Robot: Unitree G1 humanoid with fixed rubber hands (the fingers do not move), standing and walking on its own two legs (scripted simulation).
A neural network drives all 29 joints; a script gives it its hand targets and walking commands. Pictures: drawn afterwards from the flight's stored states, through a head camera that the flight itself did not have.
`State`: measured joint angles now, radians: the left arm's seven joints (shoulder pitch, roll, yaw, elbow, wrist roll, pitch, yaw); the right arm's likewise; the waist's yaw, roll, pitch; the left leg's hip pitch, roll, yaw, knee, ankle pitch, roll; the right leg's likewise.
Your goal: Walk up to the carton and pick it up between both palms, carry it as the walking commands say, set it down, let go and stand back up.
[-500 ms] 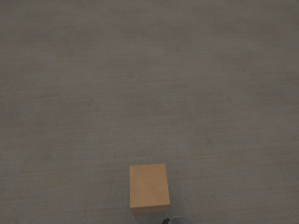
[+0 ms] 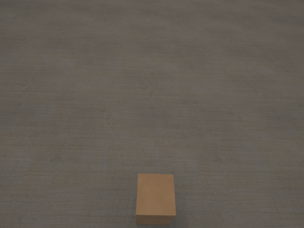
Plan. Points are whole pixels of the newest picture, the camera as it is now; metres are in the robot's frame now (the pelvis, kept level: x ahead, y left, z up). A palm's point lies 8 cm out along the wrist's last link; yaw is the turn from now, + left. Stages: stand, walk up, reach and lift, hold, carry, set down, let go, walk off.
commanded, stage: walk up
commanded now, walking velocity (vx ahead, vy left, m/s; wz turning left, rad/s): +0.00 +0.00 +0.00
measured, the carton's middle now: (154, 200) +0.38 -0.04 -0.65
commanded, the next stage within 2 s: stand in 1.56 s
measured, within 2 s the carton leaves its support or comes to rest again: neither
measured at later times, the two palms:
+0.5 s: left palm out of the picture -0.04 +0.20 -0.14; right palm out of the picture -0.05 -0.22 -0.15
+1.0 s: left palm out of the picture -0.05 +0.19 -0.14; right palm out of the picture -0.07 -0.24 -0.15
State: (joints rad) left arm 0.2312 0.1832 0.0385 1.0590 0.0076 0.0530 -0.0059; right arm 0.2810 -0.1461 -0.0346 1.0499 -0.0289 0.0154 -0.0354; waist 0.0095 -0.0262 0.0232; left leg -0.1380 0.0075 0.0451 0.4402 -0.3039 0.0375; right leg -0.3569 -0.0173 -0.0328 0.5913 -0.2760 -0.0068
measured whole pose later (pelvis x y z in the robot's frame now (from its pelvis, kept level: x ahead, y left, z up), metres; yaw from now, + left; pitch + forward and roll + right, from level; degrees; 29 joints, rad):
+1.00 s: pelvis -0.03 -0.03 +0.00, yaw -2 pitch -2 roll +0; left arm 0.34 0.12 0.01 1.12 0.01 -0.02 0.04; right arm 0.34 -0.13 -0.02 1.13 -0.02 -0.02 -0.03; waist 0.00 0.02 0.04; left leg -0.11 0.02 0.07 0.37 -0.23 0.00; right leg -0.18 -0.01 -0.01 0.39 -0.17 0.00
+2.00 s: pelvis -0.05 -0.03 -0.03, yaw +1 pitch +5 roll +1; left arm -0.08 0.21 -0.08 0.70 -0.13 0.47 0.04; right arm -0.09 -0.28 0.03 0.71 0.12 0.48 -0.05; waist -0.01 0.04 0.04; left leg -0.47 0.01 0.02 0.73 -0.35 0.00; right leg -0.53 -0.04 -0.04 0.74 -0.31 0.00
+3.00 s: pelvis -0.12 -0.04 -0.11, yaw +1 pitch +26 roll +2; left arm -0.79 0.14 0.22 0.75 -0.02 0.32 0.09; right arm -0.80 -0.20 -0.18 0.76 0.02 0.33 -0.07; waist -0.01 0.02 0.12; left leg -1.19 0.01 0.03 1.10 -0.35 -0.02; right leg -1.25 -0.03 -0.01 1.09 -0.28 -0.02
